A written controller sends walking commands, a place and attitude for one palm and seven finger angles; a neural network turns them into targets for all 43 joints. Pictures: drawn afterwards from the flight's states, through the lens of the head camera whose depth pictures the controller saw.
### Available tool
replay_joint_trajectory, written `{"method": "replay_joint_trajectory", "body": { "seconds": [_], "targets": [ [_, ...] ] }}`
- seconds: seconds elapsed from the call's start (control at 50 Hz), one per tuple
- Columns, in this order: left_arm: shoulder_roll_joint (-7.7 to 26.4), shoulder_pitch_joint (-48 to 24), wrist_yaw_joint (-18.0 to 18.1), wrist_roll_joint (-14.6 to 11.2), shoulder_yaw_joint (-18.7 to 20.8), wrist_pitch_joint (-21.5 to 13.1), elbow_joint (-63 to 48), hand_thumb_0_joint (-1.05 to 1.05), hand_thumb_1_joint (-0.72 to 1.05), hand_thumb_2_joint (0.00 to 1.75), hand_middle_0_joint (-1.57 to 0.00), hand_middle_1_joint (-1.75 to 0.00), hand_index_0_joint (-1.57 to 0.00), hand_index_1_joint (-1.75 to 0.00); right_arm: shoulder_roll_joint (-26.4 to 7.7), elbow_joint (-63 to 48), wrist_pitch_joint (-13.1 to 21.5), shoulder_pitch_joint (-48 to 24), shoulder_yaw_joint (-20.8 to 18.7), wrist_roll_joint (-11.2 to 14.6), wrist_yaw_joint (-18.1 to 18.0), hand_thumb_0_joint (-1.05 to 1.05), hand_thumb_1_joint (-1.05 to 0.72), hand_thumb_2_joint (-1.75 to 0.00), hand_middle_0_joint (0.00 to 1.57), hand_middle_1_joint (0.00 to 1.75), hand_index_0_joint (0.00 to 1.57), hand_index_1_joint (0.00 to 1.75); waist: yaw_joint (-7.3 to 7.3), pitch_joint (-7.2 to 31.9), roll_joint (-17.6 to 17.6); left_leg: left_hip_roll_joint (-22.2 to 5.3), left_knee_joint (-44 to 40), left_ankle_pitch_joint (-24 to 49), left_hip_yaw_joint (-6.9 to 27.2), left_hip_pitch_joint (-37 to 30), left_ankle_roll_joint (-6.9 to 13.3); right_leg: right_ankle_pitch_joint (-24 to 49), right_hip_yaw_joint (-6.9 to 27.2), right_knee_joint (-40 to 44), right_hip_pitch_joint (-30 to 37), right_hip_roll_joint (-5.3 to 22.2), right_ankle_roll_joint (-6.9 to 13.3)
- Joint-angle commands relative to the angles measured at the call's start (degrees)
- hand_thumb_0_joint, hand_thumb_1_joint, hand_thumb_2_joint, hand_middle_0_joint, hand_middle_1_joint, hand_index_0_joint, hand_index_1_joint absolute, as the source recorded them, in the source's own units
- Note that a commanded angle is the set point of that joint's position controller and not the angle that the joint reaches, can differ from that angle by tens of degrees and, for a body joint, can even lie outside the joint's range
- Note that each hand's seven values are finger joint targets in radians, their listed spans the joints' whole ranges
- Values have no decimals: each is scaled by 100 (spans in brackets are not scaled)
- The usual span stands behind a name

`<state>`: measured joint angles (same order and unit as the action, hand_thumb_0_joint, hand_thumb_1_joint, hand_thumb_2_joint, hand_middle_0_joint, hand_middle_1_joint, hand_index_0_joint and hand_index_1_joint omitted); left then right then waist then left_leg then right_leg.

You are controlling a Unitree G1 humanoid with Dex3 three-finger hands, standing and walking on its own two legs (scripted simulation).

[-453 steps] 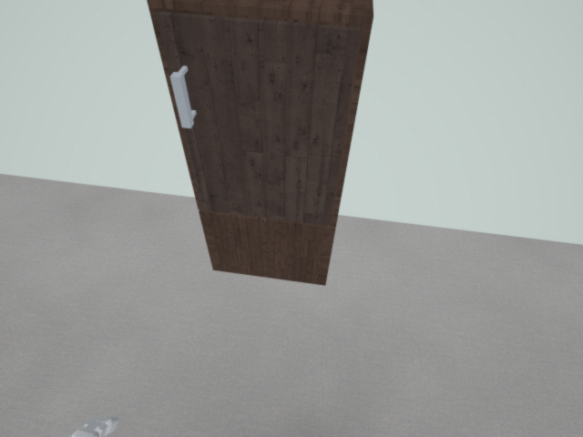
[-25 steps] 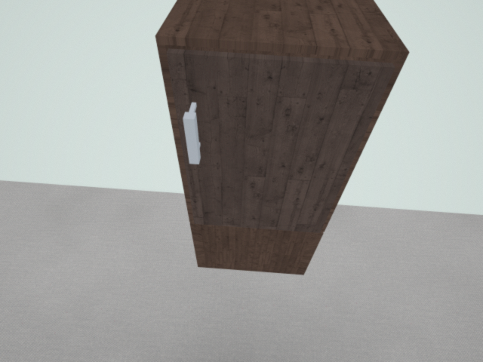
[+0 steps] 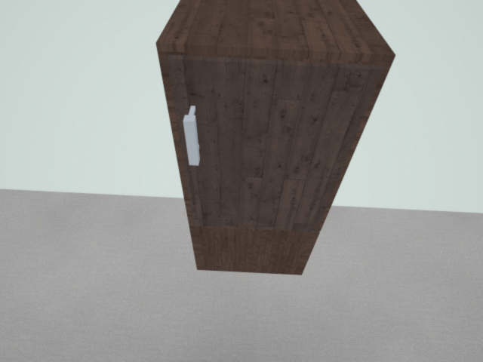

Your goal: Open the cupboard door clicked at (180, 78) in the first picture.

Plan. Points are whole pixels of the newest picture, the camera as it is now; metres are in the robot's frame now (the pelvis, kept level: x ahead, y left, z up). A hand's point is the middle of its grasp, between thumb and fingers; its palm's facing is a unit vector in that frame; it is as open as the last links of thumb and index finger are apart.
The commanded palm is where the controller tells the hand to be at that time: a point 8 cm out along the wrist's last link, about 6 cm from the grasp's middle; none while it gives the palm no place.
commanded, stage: look again from close up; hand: left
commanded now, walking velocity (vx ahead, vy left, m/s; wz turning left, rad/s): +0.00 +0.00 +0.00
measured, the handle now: (193, 135) +0.58 +0.15 +0.04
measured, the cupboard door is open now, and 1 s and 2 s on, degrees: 0 0 0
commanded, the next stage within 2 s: shuffle to correct the standing spot in 0.48 s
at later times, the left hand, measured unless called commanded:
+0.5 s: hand out of the picture -0.02 +0.16 -0.18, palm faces +0.06 -0.98 -0.17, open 7.4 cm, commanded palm none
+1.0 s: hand out of the picture -0.05 +0.12 -0.19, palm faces +0.12 -0.98 -0.14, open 7.4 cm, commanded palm none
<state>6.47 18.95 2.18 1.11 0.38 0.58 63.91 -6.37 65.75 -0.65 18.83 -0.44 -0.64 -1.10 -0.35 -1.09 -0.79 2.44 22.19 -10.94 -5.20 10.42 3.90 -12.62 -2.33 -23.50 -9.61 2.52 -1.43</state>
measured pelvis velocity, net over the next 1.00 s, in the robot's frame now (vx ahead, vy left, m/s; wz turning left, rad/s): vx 0.02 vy -0.04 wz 0.04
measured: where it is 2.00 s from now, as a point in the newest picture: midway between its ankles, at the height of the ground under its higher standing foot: outside the picture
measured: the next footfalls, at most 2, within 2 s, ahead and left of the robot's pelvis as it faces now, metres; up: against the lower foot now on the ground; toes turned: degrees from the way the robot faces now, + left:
none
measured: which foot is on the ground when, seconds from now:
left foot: down 0.00-1.00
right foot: down 0.00-1.00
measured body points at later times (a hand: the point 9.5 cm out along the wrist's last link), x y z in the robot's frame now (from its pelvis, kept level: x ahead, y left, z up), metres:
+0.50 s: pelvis -0.02 -0.01 -0.01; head -0.03 +0.00 +0.44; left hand -0.02 +0.21 -0.17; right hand +0.02 -0.24 -0.15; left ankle +0.02 +0.07 -0.74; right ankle +0.00 -0.13 -0.74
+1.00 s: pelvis +0.02 -0.04 -0.01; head +0.01 -0.02 +0.44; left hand -0.05 +0.17 -0.17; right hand +0.00 -0.26 -0.16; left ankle +0.01 +0.06 -0.73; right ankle +0.00 -0.13 -0.74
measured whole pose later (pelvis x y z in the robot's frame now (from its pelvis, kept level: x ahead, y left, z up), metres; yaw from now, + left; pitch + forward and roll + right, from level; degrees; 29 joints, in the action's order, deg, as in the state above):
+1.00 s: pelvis +0.02 -0.04 -0.01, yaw +2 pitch +0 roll -1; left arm 7.5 26.1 1.2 1.5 1.9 -0.9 60.6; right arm -7.3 61.7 -0.1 21.1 -0.9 -1.3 -0.4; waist 0.6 1.6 -1.2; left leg -1.2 39.4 -22.0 -3.2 18.8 2.4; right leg -17.3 -5.8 -28.5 -11.8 -0.8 2.5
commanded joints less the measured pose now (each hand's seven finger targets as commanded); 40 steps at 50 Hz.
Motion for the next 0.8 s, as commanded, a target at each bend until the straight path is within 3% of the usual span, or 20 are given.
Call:
{"method": "replay_joint_trajectory", "body": {
  "seconds": [0.0, 0.02, 0.04, 0.08, 0.12, 0.2, 0.24, 0.28, 0.38, 0.56, 0.62, 0.68, 0.78],
  "targets": [
    [680, 546, 227, 80, -75, -233, -1, 0, 90, 90, -20, -30, -20, -30, -862, -674, 243, -321, -15, 29, -3, 0, -90, -90, 20, 30, 20, 30, 220, -742, -41, -899, 328, 363, 679, 779, -301, 660, 385, 224, -443, 488, 260],
    [776, 503, 181, 75, -18, -366, -30, 0, 90, 90, -20, -30, -20, -30, -679, -796, 320, -212, 34, 37, 24, 0, -90, -90, 20, 30, 20, 30, 46, -253, 71, -736, 334, 813, 670, 450, -378, 1627, 410, 103, -230, 649, 332],
    [748, 499, 156, 37, 16, -350, -157, 0, 90, 90, -20, -30, -20, -30, -562, -705, 352, 247, 23, -9, -14, 0, -90, -90, 20, 30, 20, 30, -38, 260, 240, -714, 262, 683, 800, 262, -335, 1117, 403, -207, 71, 620, 404],
    [620, 428, 121, -13, -11, -293, -202, 0, 90, 90, -20, -30, -20, -30, -695, -699, 347, 329, 11, -12, -47, 0, -90, -90, 20, 30, 20, 30, -29, 645, 194, -876, 325, 1120, 946, 152, -197, 527, 276, -310, 80, 437, 393],
    [589, 368, 97, -6, -21, -235, -306, 0, 90, 90, -20, -30, -20, -30, -719, -800, 320, 256, 5, -9, -62, 0, -90, -90, 20, 30, 20, 30, 0, 242, 264, -907, 190, 770, 1028, 436, -132, 167, 212, -304, -100, 351, 364],
    [536, 363, 53, 9, -11, -157, -408, 0, 90, 90, -20, -30, -20, -30, -787, -886, 245, 129, -40, -8, -45, 0, -90, -90, 20, 30, 20, 30, 20, -559, 57, -860, -362, -965, 1197, 1104, -114, -269, 229, -210, -431, 298, 367],
    [580, 414, 40, 24, 3, -143, -464, 0, 90, 90, -20, -30, -20, -30, -823, -914, 239, 115, -53, -16, -34, 0, -90, -90, 20, 30, 20, 30, 44, -630, 172, -865, -512, -1228, 1257, 1201, -95, -250, 185, -223, -407, 285, 349],
    [579, 449, 34, 30, 13, -139, -511, 0, 90, 90, -20, -30, -20, -30, -871, -935, 235, 97, -71, -19, -27, 0, -90, -90, 20, 30, 20, 30, 49, -656, 39, -863, -590, -1381, 1265, 1231, -89, -263, 219, -187, -427, 266, 343],
    [651, 459, 19, 18, 20, -178, -608, 0, 90, 90, -20, -30, -20, -30, -878, -945, 260, 51, -63, -11, -19, 0, -90, -90, 20, 30, 20, 30, 41, -428, -87, -784, -414, -910, 1082, 890, -107, -203, 379, 67, -443, 364, 346],
    [705, 469, -3, 13, 12, -186, -627, 0, 90, 90, -20, -30, -20, -30, -864, -840, 261, 1, -41, -2, -12, 0, -90, -90, 20, 30, 20, 30, 38, -352, 138, -783, -413, -799, 986, 775, -164, -138, 405, 237, -409, 390, 334],
    [635, 561, -34, 34, 12, -146, -554, 0, 90, 90, -20, -30, -20, -30, -896, -753, 226, 108, -56, -34, -22, 0, -90, -90, 20, 30, 20, 30, 15, -329, 210, -890, -594, -1734, 1146, 827, -130, -796, 242, 107, -454, 238, 324],
    [558, 680, -85, 85, 60, -82, -561, 0, 90, 90, -20, -30, -20, -30, -1039, -779, 166, 65, -148, -67, -38, 0, -90, -90, 20, 30, 20, 30, 72, -546, 400, -1109, -901, -2714, 1437, 1259, 13, -1178, 40, -212, -496, 51, 313],
    [487, 870, -152, 87, 110, -102, -557, 0, 90, 90, -20, -30, -20, -30, -989, -798, 187, 106, -197, -66, -60, 0, -90, -90, 20, 30, 20, 30, 128, -643, 239, -1158, -691, -2578, 1389, 1408, 114, -1065, 125, -218, -453, 51, 401]
  ]
}}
